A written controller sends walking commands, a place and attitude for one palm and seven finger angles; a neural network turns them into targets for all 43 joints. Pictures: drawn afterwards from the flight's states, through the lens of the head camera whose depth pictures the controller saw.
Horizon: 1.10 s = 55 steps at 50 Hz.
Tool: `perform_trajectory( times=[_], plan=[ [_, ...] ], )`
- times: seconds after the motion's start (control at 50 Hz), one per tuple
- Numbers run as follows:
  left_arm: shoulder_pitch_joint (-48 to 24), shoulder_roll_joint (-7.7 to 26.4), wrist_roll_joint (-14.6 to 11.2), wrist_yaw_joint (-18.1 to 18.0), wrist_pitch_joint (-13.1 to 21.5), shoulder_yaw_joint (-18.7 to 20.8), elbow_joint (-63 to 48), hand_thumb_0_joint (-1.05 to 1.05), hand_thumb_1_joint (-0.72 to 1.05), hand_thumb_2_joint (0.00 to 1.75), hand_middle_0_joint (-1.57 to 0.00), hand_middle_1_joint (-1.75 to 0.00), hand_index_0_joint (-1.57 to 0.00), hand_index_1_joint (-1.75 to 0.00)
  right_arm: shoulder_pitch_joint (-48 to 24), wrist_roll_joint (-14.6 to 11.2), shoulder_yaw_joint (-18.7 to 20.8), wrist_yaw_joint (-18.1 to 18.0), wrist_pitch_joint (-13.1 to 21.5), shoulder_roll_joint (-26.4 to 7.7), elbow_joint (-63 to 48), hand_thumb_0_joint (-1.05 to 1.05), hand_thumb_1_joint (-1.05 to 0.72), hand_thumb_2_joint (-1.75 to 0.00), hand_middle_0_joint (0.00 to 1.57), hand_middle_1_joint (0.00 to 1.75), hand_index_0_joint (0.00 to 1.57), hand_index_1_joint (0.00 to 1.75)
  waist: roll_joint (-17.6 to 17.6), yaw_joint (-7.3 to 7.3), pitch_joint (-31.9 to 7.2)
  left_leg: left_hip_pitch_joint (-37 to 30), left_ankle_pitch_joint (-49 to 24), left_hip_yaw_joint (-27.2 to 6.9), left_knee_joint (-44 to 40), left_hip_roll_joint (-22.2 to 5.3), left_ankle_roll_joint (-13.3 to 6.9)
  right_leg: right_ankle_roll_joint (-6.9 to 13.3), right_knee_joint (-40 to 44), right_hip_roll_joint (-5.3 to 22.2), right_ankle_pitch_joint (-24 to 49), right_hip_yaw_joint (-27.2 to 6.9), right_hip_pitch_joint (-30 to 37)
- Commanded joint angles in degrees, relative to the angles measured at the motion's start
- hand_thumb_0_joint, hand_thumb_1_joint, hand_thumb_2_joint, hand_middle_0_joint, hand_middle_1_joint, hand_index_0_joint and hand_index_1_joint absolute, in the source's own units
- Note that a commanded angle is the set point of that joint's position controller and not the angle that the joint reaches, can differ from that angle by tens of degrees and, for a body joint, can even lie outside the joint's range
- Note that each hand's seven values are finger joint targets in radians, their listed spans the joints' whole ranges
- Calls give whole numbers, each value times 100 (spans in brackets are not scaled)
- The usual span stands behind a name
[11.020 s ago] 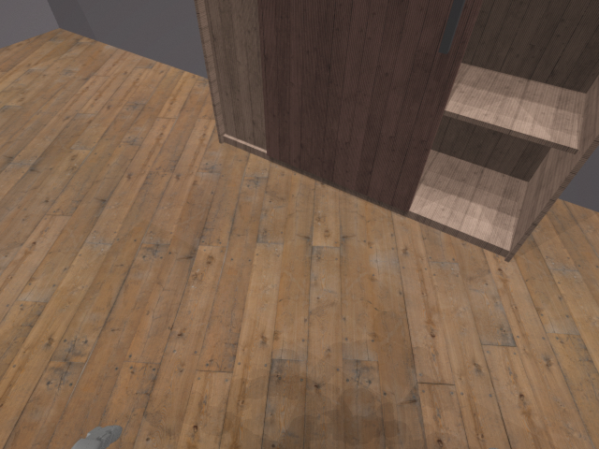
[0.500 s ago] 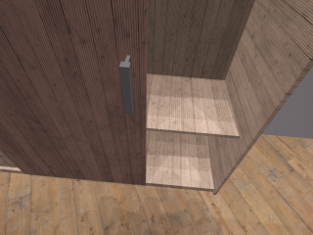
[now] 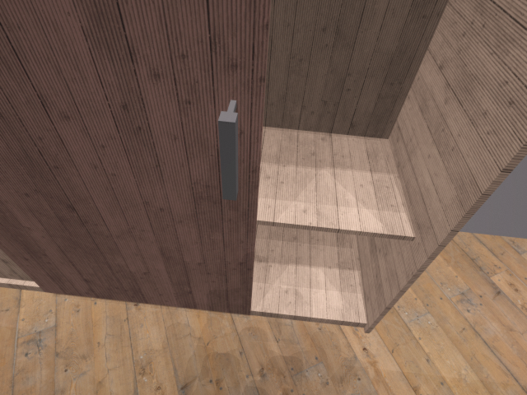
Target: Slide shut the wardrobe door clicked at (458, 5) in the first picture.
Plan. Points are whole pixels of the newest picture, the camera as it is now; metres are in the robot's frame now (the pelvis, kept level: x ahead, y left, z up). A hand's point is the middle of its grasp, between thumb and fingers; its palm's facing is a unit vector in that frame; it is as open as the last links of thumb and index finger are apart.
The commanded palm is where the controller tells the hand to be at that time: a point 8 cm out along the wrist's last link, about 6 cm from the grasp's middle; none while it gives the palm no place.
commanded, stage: come to a stop and stand still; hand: left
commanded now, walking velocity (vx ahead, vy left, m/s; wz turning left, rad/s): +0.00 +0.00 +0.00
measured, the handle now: (231, 152) +0.49 +0.10 +0.10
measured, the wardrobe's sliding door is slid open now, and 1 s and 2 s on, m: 0.44 0.44 0.44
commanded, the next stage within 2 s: look again from close up in 0.20 s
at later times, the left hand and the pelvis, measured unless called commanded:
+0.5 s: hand out of the picture -0.02 +0.17 -0.18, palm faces +0.02 -0.99 -0.17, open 7.3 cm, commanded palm none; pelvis +0.00 +0.01 +0.00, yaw +0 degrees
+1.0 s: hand out of the picture -0.03 +0.16 -0.18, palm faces +0.04 -0.99 -0.17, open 7.3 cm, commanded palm none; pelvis +0.00 +0.00 +0.00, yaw +0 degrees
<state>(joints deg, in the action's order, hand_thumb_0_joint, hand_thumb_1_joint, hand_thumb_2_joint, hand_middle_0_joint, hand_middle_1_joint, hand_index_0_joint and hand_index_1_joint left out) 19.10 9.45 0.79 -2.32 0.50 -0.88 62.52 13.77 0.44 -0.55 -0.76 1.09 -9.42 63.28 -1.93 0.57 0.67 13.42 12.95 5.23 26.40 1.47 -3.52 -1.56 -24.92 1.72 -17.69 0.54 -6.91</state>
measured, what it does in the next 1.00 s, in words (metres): stands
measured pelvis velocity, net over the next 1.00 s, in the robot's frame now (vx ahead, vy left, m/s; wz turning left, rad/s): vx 0.00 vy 0.00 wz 0.01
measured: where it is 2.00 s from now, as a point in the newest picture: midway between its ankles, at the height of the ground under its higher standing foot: outside the picture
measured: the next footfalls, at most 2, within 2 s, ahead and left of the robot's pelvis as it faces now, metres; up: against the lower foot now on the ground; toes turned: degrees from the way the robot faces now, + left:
none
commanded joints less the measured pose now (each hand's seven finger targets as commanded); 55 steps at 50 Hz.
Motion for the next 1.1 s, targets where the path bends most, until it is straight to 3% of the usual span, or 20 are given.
perform_trajectory(
  times=[0.0, 0.68, 0.96, 1.08],
  plan=[
    [432, 486, 12, -38, 73, 77, -91, 0, 90, 90, -20, -30, -20, -30, 285, -3, 86, -52, 65, -675, -135, 0, -90, -90, 20, 30, 20, 30, 218, -34, 175, -377, -929, -839, -645, -779, 63, 242, 386, 416, 923, -276, -450],
    [575, 416, 10, -46, 41, 74, 32, 0, 90, 90, -20, -30, -20, -30, 496, -15, 66, -62, 38, -593, 20, 0, -90, -90, 20, 30, 20, 30, 138, -20, 394, -295, -511, -907, -943, -754, 82, 234, 565, 457, 687, -178, -379],
    [669, 390, 5, -61, 71, 75, 66, 0, 90, 90, -20, -30, -20, -30, 557, -24, 54, -83, 60, -529, 47, 0, -90, -90, 20, 30, 20, 30, 126, -2, 281, -434, -1083, -815, -764, -740, 69, 243, 606, 475, 1006, -219, -310],
    [692, 357, 4, -57, 59, 72, 93, 0, 90, 90, -20, -30, -20, -30, 552, -14, 50, -87, 47, -516, 47, 0, -90, -90, 20, 30, 20, 30, 214, -15, 381, -411, -854, -829, -840, -740, 89, 257, 637, 468, 849, -227, -408]
  ],
)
